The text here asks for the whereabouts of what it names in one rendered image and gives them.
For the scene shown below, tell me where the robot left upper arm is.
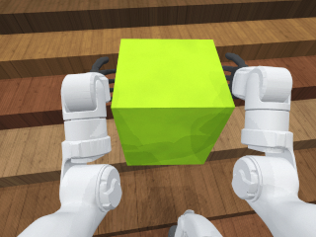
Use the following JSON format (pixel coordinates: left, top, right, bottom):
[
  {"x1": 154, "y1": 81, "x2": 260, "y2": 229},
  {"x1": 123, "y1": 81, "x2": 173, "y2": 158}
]
[{"x1": 17, "y1": 164, "x2": 122, "y2": 237}]

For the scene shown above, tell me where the robot right upper arm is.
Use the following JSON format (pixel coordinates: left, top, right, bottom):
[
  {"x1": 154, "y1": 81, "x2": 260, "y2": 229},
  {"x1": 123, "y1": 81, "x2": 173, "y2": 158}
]
[{"x1": 231, "y1": 155, "x2": 316, "y2": 237}]

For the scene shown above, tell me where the robot right hand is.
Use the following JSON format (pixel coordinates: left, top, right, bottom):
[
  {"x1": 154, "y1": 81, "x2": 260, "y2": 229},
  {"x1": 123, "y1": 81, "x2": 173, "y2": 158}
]
[{"x1": 221, "y1": 52, "x2": 248, "y2": 100}]

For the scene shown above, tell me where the robot right forearm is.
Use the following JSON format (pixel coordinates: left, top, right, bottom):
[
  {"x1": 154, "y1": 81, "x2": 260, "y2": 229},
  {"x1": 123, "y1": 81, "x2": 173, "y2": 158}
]
[{"x1": 232, "y1": 66, "x2": 299, "y2": 186}]

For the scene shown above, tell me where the robot left hand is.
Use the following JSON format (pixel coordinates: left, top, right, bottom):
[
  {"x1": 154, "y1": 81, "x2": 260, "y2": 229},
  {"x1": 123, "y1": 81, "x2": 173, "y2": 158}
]
[{"x1": 89, "y1": 56, "x2": 117, "y2": 102}]

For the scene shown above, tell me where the right robot thigh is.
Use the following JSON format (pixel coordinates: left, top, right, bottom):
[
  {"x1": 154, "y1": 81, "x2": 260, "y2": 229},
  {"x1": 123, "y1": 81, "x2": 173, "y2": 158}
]
[{"x1": 177, "y1": 213, "x2": 223, "y2": 237}]

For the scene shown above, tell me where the right robot shin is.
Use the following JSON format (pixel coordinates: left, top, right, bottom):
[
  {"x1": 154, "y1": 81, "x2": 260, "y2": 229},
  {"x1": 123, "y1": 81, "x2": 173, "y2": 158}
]
[{"x1": 174, "y1": 209, "x2": 195, "y2": 237}]

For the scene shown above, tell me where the robot left forearm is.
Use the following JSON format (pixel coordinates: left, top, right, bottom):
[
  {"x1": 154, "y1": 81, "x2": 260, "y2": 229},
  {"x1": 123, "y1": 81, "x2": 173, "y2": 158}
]
[{"x1": 59, "y1": 72, "x2": 112, "y2": 201}]

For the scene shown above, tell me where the carton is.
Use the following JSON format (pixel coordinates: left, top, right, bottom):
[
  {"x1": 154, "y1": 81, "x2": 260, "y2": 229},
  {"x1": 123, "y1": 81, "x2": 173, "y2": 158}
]
[{"x1": 111, "y1": 39, "x2": 235, "y2": 166}]

